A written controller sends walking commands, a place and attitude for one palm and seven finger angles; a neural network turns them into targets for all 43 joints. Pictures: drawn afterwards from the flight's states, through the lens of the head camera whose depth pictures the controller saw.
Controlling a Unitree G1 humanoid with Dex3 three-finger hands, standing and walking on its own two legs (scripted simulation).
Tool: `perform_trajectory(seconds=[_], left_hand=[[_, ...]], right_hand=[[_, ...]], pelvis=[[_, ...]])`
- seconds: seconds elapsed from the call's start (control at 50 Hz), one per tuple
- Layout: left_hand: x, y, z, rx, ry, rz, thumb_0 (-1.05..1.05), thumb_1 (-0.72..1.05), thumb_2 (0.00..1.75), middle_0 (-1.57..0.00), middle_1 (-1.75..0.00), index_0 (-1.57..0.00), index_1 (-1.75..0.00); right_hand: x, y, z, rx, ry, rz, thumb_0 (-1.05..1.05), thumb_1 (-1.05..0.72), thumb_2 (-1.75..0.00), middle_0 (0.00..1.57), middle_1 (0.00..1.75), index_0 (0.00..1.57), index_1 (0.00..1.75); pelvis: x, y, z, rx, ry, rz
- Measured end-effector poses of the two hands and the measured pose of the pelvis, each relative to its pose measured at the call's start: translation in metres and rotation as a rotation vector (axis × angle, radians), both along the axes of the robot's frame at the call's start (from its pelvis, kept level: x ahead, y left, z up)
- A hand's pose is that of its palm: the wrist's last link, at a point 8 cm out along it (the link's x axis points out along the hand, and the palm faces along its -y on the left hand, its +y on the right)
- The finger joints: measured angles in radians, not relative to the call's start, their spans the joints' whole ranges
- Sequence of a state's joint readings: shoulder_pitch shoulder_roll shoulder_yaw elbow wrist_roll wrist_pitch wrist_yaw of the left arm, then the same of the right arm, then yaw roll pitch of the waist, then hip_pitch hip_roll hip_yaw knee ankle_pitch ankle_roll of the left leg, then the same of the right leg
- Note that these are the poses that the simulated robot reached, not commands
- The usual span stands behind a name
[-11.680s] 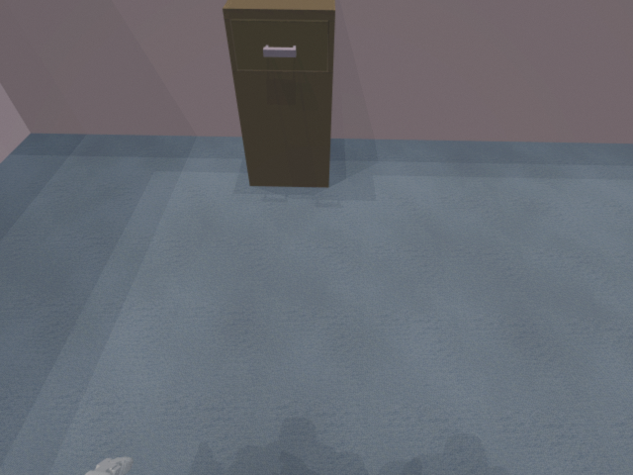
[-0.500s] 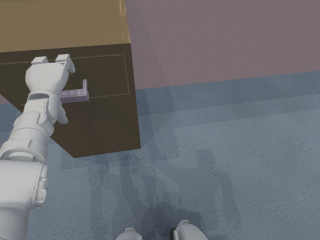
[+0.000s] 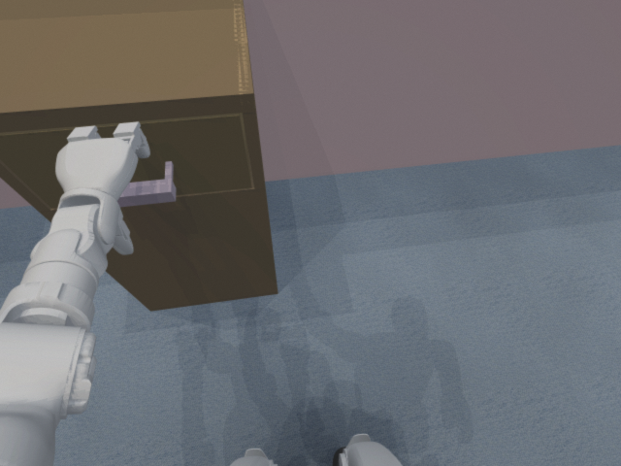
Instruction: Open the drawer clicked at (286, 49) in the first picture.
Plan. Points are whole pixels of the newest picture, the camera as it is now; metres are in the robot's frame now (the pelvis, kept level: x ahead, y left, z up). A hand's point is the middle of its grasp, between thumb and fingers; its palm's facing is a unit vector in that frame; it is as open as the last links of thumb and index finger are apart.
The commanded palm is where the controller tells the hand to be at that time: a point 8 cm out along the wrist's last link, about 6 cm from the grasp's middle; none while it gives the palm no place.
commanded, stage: move the hooked fingers above the handle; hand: left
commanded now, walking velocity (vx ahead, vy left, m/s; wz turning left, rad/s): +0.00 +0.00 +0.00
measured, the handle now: (134, 182) +0.54 +0.25 -0.04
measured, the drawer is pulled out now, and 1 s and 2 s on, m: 0.00 0.00 0.00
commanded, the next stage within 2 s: lower the fingers behind the handle in 0.04 s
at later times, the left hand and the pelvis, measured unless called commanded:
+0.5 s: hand (115, 201) +0.48 +0.26 -0.01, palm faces -0.08 -0.04 -1.00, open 13.8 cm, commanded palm +0.47 +0.25 +0.05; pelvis +0.00 +0.00 -0.01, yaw -1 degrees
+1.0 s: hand (127, 208) +0.49 +0.25 -0.03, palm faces -0.06 -0.02 -1.00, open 13.8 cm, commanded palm +0.47 +0.24 +0.01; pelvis -0.01 +0.01 -0.03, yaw -1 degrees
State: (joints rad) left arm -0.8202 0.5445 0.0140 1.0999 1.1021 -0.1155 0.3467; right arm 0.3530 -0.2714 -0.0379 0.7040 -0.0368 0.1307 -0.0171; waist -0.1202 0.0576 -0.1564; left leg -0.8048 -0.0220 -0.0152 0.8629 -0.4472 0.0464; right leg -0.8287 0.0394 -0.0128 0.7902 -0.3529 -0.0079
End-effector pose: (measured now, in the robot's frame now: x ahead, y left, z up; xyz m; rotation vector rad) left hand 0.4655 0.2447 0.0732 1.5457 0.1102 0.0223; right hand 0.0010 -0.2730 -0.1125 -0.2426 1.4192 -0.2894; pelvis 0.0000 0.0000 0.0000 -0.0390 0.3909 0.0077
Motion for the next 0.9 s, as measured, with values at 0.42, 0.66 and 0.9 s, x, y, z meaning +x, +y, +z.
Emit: perform_trajectory(seconds=[0.42,0.66,0.9], left_hand=[[0.004,0.011,-0.020,-0.014,0.076,-0.001,0.00,-0.49,0.30,-0.32,-1.20,-0.32,-1.20],[0.001,0.018,-0.035,-0.007,-0.018,0.037,0.00,-0.49,0.30,-0.32,-1.20,-0.32,-1.20],[0.005,0.002,-0.043,-0.020,0.024,0.006,0.00,-0.49,0.30,-0.32,-1.20,-0.32,-1.20]], right_hand=[[-0.005,-0.002,0.001,-0.021,0.033,-0.016,0.01,-0.90,-0.90,0.20,0.30,0.20,0.30],[-0.004,0.007,-0.016,0.005,0.056,0.003,0.01,-0.90,-0.90,0.20,0.30,0.20,0.30],[-0.012,0.015,-0.017,0.007,0.034,-0.004,0.00,-0.90,-0.90,0.21,0.30,0.20,0.30]], pelvis=[[0.006,0.000,-0.003,-0.001,0.026,-0.014],[0.002,0.008,-0.016,-0.018,0.063,-0.001],[-0.005,0.009,-0.019,-0.017,0.059,-0.007]])
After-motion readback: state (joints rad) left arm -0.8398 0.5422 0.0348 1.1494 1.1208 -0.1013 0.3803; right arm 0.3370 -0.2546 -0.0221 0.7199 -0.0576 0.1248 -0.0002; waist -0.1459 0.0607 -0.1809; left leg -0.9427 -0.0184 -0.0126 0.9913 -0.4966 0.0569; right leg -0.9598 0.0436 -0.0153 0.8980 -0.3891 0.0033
